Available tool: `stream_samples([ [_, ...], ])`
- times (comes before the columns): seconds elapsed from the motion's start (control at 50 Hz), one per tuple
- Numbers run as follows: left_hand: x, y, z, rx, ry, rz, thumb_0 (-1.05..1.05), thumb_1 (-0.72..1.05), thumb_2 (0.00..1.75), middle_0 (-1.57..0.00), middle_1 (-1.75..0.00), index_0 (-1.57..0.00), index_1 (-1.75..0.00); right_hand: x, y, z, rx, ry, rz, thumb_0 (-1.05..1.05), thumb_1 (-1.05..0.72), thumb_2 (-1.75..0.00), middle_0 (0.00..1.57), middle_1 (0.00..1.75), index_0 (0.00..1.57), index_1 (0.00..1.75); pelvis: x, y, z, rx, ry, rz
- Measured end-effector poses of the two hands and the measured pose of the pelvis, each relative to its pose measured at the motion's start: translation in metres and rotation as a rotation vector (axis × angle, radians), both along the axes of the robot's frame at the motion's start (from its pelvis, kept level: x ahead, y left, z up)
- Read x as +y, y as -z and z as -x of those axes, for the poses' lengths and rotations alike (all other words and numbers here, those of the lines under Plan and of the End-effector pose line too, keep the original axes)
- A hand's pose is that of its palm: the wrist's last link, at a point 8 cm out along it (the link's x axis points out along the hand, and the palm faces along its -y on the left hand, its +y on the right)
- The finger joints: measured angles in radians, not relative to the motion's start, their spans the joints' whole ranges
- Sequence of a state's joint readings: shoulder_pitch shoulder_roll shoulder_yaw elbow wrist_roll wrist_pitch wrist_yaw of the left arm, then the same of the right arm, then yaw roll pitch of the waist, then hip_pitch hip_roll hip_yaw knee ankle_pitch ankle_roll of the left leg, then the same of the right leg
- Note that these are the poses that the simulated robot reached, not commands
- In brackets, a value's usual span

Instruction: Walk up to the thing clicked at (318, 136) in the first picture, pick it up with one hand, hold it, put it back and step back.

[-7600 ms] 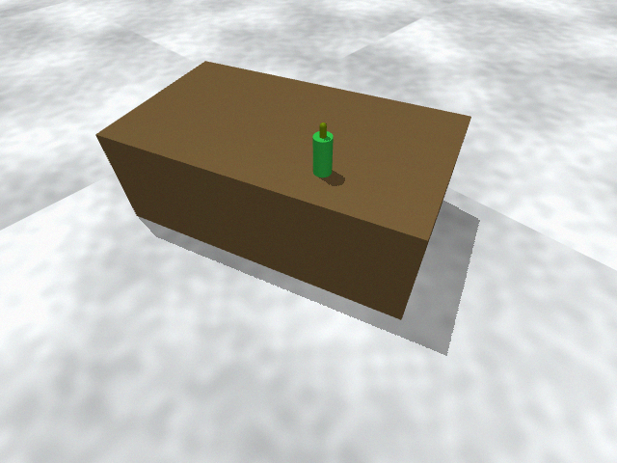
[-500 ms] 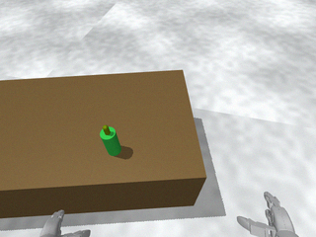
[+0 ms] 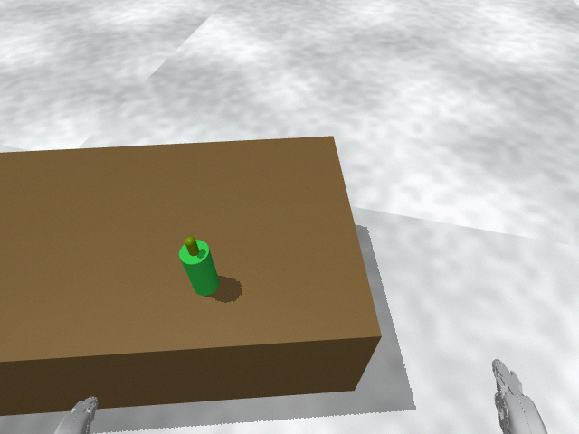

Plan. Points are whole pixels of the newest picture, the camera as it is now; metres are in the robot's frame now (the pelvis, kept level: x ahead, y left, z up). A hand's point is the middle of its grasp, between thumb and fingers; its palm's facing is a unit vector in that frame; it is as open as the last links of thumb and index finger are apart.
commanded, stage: go down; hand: left
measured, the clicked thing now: (198, 263) +0.52 +0.21 -0.20
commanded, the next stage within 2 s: none
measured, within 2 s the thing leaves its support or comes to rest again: neither
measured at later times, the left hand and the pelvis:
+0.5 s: hand out of the picture +0.15 +0.27 -0.10, palm faces +0.11 -0.94 -0.32, open 17.5 cm; pelvis +0.00 +0.00 -0.02, yaw +0 degrees
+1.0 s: hand out of the picture +0.15 +0.28 -0.08, palm faces +0.13 -0.94 -0.32, open 17.5 cm; pelvis -0.01 +0.00 -0.03, yaw +1 degrees
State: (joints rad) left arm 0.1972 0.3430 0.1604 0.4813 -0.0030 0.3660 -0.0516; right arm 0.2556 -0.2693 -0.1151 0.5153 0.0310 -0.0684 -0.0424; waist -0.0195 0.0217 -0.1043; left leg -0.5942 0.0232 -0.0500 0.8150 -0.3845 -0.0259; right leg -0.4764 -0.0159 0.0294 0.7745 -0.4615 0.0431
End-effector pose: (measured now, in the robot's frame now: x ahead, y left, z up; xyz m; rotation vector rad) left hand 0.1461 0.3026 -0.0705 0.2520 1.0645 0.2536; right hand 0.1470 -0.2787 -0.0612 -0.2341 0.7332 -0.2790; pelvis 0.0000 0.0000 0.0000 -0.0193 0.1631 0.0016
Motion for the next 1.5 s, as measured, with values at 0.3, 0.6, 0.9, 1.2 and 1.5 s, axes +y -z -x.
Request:
stream_samples([
  [0.3, 0.008, -0.003, 0.008, 0.0, -0.009, 0.0, -0.01, -0.56, 0.04, -0.07, -0.02, -0.06, -0.03, 0.005, 0.0, 0.011, -0.037, -0.008, 0.012, -0.01, 0.53, -0.05, 0.06, 0.06, 0.06, 0.05, 0.0, 0.014, 0.003, 0.03, -0.005, 0.004],
  [0.6, 0.012, -0.01, 0.014, -0.055, -0.012, -0.005, -0.01, -0.52, 0.07, -0.06, -0.02, -0.05, -0.03, 0.013, -0.007, 0.011, -0.113, -0.016, 0.03, -0.01, 0.54, -0.05, 0.06, 0.06, 0.06, 0.05, 0.001, 0.024, 0.006, 0.044, -0.01, 0.01],
  [0.9, 0.017, -0.015, 0.019, -0.087, -0.014, -0.003, -0.01, -0.52, 0.09, -0.06, -0.02, -0.04, -0.04, 0.02, -0.01, 0.016, -0.142, -0.03, 0.034, -0.02, 0.54, -0.05, 0.06, 0.06, 0.06, 0.05, 0.001, 0.029, 0.009, 0.05, -0.012, 0.014],
  [1.2, 0.028, -0.025, 0.013, -0.148, -0.016, -0.01, -0.01, -0.56, 0.1, -0.06, -0.02, -0.04, -0.05, 0.032, -0.01, 0.019, -0.157, -0.05, 0.025, -0.02, 0.53, -0.05, 0.06, 0.06, 0.06, 0.05, 0.002, 0.031, 0.013, 0.05, -0.015, 0.019],
  [1.5, 0.072, -0.082, -0.09, -0.467, -0.031, -0.001, -0.01, -0.59, 0.13, -0.05, -0.04, -0.03, -0.07, 0.031, 0.003, 0.031, -0.119, -0.032, 0.021, -0.01, 0.52, -0.06, 0.06, 0.06, 0.05, 0.05, 0.002, 0.027, 0.021, 0.044, -0.011, 0.022],
])
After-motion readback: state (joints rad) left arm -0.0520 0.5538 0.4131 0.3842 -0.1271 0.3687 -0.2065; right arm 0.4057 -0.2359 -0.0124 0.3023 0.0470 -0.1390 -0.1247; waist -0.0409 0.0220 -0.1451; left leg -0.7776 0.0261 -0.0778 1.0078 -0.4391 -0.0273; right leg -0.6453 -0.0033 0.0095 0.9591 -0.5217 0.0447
